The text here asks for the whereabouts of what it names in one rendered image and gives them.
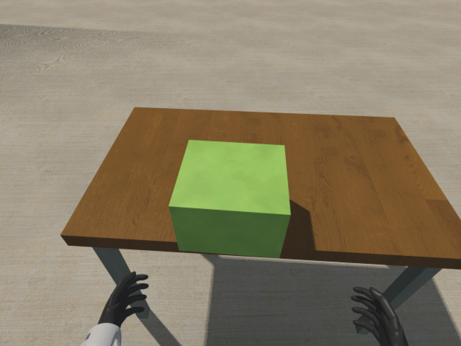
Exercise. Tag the carton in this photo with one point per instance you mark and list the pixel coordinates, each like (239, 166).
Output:
(231, 198)

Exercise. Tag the robot left hand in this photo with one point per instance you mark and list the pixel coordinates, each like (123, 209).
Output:
(115, 311)

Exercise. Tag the table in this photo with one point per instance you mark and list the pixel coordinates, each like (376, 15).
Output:
(359, 192)

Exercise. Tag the robot left forearm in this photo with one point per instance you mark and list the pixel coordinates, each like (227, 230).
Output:
(104, 334)

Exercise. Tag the robot right hand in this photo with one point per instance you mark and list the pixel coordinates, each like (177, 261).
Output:
(387, 329)

